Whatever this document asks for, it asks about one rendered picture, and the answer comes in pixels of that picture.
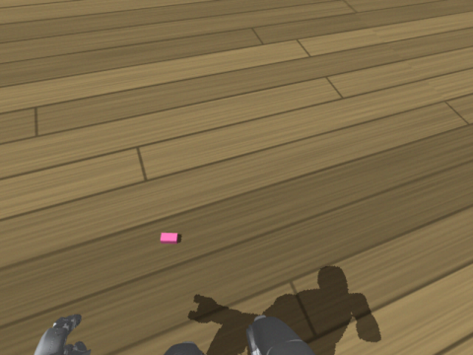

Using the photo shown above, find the small box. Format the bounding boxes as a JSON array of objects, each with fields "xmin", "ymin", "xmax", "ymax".
[{"xmin": 160, "ymin": 233, "xmax": 178, "ymax": 244}]

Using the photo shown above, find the left robot hand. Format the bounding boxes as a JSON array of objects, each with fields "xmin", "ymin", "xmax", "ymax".
[{"xmin": 34, "ymin": 314, "xmax": 91, "ymax": 355}]

